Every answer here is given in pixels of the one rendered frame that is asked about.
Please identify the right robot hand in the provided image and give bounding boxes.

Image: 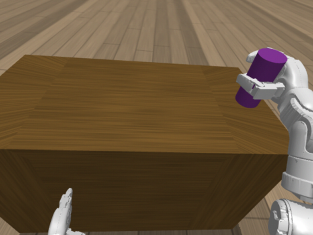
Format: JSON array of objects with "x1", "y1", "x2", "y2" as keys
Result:
[{"x1": 236, "y1": 47, "x2": 309, "y2": 104}]

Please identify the can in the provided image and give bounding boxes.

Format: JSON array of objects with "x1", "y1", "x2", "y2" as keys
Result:
[{"x1": 235, "y1": 48, "x2": 287, "y2": 108}]

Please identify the right robot arm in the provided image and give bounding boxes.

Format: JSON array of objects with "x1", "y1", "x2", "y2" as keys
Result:
[{"x1": 268, "y1": 88, "x2": 313, "y2": 235}]

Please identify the left robot hand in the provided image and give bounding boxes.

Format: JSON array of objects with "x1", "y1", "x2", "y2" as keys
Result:
[{"x1": 48, "y1": 188, "x2": 86, "y2": 235}]

